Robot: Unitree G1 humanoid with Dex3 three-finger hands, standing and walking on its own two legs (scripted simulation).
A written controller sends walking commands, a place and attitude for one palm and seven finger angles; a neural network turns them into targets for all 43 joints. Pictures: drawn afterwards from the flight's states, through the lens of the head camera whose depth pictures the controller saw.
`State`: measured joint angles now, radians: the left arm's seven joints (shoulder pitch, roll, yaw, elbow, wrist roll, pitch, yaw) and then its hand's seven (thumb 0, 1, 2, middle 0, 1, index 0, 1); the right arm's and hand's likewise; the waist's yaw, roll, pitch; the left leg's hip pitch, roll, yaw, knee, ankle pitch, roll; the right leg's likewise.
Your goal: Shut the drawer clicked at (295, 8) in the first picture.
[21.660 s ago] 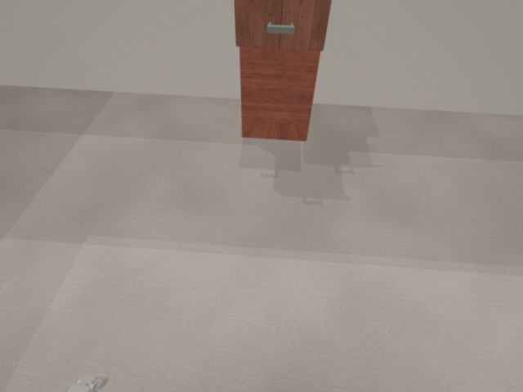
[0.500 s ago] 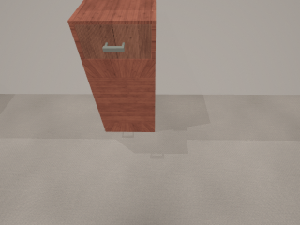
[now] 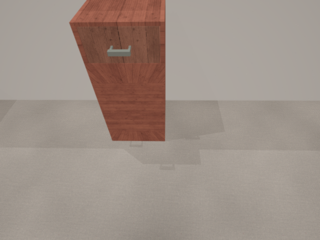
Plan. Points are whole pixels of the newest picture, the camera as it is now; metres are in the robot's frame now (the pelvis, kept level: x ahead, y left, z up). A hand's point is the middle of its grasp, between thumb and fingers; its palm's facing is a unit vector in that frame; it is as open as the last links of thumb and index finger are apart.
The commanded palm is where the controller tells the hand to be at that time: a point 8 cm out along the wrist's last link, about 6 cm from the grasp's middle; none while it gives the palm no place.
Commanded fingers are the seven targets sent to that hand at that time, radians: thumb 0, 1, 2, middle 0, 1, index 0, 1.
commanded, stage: look to check the result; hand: left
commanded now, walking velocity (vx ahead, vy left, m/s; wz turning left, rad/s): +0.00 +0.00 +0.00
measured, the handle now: (119, 50) +0.88 +0.24 +0.01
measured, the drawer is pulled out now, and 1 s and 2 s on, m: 0.00 0.00 0.00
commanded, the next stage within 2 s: stand and wait in 0.06 s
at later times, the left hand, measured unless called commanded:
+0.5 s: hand out of the picture +0.04 +0.20 -0.17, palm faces +0.01 -0.96 -0.26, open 7.4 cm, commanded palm none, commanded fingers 0.00 0.90 0.90 -0.20 -0.30 -0.20 -0.30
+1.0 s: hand out of the picture +0.06 +0.22 -0.16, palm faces +0.00 -0.96 -0.28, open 7.4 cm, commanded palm none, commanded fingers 0.00 0.90 0.90 -0.20 -0.30 -0.20 -0.30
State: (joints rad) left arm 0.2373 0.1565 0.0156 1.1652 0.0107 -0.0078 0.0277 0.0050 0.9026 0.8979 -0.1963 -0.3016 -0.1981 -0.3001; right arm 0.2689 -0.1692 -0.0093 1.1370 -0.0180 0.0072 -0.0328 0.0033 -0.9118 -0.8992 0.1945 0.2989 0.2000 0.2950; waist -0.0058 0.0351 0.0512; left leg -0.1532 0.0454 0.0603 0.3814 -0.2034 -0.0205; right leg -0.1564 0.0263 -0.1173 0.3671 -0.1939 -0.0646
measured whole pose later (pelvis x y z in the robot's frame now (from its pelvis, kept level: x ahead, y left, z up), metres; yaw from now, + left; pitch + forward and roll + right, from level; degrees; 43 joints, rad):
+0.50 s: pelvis +0.01 +0.00 +0.00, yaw +0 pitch -1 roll +0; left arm 0.19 0.20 0.02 1.15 0.01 -0.01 0.02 0.00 0.90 0.90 -0.20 -0.30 -0.20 -0.30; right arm 0.24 -0.21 -0.01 1.14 -0.02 0.01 -0.03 0.00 -0.91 -0.90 0.20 0.30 0.20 0.30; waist -0.01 0.04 0.05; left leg -0.13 0.05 0.06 0.36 -0.20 -0.02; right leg -0.13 0.03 -0.11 0.34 -0.19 -0.07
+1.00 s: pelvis +0.01 +0.00 +0.00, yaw -1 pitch -1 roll +0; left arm 0.16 0.23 0.02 1.16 0.01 -0.01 0.02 0.01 0.90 0.90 -0.20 -0.30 -0.20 -0.30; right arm 0.20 -0.24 -0.01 1.14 -0.02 0.00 -0.03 0.00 -0.91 -0.90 0.20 0.30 0.20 0.30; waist -0.01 0.03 0.05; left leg -0.11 0.04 0.07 0.33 -0.20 -0.02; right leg -0.12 0.03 -0.10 0.32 -0.19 -0.06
